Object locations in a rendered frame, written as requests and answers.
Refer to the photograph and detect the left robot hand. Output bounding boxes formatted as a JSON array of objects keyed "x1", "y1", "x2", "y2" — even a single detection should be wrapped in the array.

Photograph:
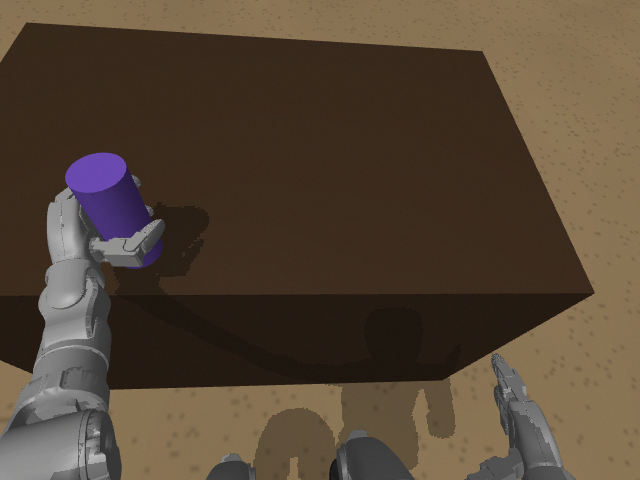
[{"x1": 47, "y1": 175, "x2": 165, "y2": 269}]

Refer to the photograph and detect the left robot arm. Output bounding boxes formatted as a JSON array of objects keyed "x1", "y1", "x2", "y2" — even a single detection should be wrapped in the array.
[{"x1": 0, "y1": 259, "x2": 122, "y2": 480}]

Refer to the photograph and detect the right robot hand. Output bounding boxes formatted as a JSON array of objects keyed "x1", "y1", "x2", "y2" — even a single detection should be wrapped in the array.
[{"x1": 464, "y1": 353, "x2": 564, "y2": 480}]

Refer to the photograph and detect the can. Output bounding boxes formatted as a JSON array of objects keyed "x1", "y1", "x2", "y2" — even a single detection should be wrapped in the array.
[{"x1": 65, "y1": 153, "x2": 163, "y2": 269}]

